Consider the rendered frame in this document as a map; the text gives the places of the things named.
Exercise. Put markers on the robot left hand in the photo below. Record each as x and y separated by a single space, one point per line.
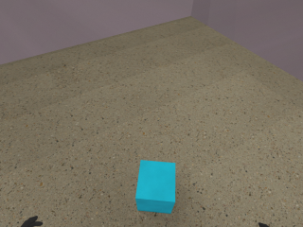
31 222

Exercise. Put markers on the carton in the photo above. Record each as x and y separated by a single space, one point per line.
155 191

